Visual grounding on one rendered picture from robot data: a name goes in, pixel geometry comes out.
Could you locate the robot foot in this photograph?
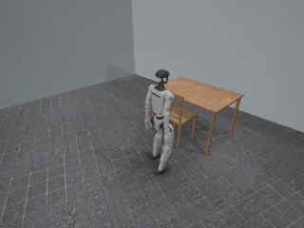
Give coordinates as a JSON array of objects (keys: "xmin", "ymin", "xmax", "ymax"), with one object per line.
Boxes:
[
  {"xmin": 155, "ymin": 165, "xmax": 169, "ymax": 176},
  {"xmin": 150, "ymin": 152, "xmax": 162, "ymax": 161}
]

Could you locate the chair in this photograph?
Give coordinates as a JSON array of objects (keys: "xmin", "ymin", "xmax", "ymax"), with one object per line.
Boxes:
[{"xmin": 168, "ymin": 91, "xmax": 198, "ymax": 149}]

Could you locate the robot right forearm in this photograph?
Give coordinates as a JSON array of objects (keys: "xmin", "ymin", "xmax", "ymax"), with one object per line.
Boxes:
[{"xmin": 162, "ymin": 112, "xmax": 170, "ymax": 134}]

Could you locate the left robot hand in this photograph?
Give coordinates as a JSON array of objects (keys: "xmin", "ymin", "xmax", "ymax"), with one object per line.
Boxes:
[{"xmin": 144, "ymin": 118, "xmax": 152, "ymax": 129}]

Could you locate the right robot hand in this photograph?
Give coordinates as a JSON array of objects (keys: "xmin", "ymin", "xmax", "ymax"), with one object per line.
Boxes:
[{"xmin": 164, "ymin": 133, "xmax": 172, "ymax": 146}]

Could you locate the robot left upper arm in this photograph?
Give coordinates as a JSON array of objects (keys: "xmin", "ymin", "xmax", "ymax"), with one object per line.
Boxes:
[{"xmin": 145, "ymin": 85, "xmax": 156, "ymax": 106}]

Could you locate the robot right upper arm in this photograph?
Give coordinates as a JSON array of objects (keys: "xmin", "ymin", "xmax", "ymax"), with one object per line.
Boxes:
[{"xmin": 162, "ymin": 91, "xmax": 175, "ymax": 117}]

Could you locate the right robot foot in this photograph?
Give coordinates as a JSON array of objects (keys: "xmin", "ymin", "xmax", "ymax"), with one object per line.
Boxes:
[{"xmin": 155, "ymin": 165, "xmax": 169, "ymax": 176}]

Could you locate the table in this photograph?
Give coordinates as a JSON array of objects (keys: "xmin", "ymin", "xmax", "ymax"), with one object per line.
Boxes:
[{"xmin": 152, "ymin": 76, "xmax": 244, "ymax": 155}]

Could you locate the robot left forearm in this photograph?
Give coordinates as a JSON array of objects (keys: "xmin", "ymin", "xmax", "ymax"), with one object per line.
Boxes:
[{"xmin": 144, "ymin": 103, "xmax": 151, "ymax": 119}]

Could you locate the left robot foot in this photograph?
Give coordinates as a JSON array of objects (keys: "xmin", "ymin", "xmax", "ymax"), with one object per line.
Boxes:
[{"xmin": 150, "ymin": 152, "xmax": 162, "ymax": 161}]

